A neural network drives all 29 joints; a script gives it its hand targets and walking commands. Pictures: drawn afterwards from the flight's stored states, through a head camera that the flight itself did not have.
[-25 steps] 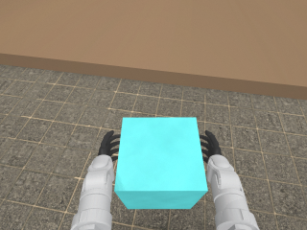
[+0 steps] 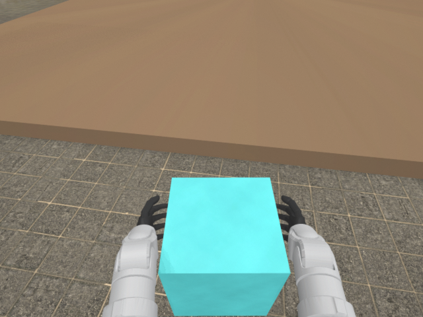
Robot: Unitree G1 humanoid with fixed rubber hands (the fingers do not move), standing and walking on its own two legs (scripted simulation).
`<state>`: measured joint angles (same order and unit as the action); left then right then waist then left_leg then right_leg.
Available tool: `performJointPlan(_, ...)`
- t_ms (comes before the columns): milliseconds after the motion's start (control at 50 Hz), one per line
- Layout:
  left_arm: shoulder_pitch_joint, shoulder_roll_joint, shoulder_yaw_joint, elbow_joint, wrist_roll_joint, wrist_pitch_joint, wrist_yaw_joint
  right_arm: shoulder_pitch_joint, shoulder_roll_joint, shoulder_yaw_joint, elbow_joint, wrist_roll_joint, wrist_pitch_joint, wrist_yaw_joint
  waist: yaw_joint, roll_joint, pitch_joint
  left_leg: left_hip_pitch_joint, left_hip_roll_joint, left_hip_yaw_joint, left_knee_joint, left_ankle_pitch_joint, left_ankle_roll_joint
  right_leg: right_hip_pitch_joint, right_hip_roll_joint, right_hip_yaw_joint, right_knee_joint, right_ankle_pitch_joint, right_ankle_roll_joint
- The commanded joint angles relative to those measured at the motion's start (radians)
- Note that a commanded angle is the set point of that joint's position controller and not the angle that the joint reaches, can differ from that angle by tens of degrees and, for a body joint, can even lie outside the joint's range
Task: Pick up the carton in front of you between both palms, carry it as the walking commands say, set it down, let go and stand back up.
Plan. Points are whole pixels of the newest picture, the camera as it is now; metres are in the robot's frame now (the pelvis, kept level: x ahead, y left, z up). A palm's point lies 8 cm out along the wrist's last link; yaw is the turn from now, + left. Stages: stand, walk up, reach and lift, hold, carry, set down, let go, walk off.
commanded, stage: reach and lift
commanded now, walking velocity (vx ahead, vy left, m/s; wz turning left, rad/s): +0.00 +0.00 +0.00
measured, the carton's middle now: (220, 248) +0.30 +0.00 -0.05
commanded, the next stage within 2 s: hold in 0.74 s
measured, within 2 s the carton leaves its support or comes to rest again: neither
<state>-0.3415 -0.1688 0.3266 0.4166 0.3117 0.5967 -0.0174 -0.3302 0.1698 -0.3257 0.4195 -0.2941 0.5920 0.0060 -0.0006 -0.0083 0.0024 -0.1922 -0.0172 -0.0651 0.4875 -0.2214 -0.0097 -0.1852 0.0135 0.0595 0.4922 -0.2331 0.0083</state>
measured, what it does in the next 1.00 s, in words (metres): stands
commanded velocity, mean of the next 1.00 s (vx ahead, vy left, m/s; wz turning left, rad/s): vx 0.00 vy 0.00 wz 0.00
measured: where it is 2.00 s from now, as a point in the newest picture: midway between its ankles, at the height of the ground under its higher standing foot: outside the picture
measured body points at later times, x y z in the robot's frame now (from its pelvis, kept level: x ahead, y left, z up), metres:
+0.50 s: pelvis +0.02 +0.00 +0.01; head -0.01 +0.00 +0.46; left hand +0.32 +0.15 +0.03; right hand +0.32 -0.15 +0.03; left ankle +0.03 +0.13 -0.74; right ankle +0.03 -0.13 -0.74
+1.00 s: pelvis +0.01 +0.00 +0.01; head -0.03 +0.00 +0.46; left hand +0.31 +0.15 +0.05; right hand +0.31 -0.15 +0.05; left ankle +0.03 +0.13 -0.74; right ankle +0.03 -0.13 -0.74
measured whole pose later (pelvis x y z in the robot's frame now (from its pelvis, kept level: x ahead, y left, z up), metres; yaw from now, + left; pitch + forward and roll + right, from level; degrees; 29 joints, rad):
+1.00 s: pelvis +0.01 +0.00 +0.01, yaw +0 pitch -8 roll +0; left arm -0.23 -0.15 0.19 0.19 0.26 0.76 0.00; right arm -0.22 0.14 -0.19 0.19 -0.24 0.76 0.00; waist 0.00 0.00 0.03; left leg -0.04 -0.01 -0.07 0.36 -0.19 -0.01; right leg -0.03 0.01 0.06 0.37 -0.20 0.00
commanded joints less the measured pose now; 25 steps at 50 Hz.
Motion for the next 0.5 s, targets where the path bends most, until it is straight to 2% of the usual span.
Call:
performJointPlan(0,-0.571,-0.965,-0.555,0.007,-0.230,-0.029,-0.247,-0.593,0.962,0.556,-0.009,0.223,-0.025,0.253,-0.005,0.012,-0.257,0.064,-0.061,-0.011,-0.100,0.024,0.017,0.055,0.071,0.007,-0.093,0.028,-0.023)
performJointPlan(200,-0.512,-0.952,-0.575,-0.037,-0.234,-0.007,-0.238,-0.524,0.941,0.560,-0.037,0.219,-0.007,0.253,-0.004,0.014,-0.264,0.117,-0.068,-0.008,-0.125,0.106,0.008,0.091,0.076,0.005,-0.119,0.100,-0.015)
performJointPlan(360,-0.431,-0.936,-0.598,-0.097,-0.252,0.009,-0.229,-0.448,0.930,0.591,-0.105,0.240,0.011,0.243,0.001,0.008,-0.275,0.154,-0.075,-0.010,-0.137,0.211,0.005,0.130,0.081,0.008,-0.133,0.204,-0.004)
performJointPlan(480,-0.390,-0.923,-0.616,-0.143,-0.265,0.026,-0.226,-0.404,0.928,0.613,-0.154,0.254,0.029,0.232,0.000,0.005,-0.271,0.164,-0.077,-0.012,-0.143,0.245,0.007,0.161,0.080,0.015,-0.138,0.257,-0.001)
